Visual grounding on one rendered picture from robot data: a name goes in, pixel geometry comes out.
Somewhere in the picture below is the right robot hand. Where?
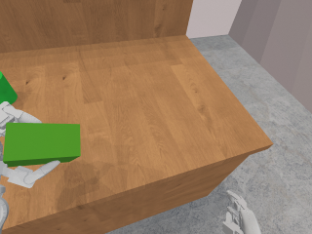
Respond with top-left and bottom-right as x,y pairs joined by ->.
222,190 -> 261,234

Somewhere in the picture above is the left robot hand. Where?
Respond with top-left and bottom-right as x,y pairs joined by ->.
0,101 -> 60,188

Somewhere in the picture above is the left robot forearm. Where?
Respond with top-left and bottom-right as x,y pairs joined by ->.
0,184 -> 10,234

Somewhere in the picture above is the table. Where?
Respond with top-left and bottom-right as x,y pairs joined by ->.
0,0 -> 274,234

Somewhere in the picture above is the sponge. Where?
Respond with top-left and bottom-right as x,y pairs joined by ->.
3,122 -> 81,168

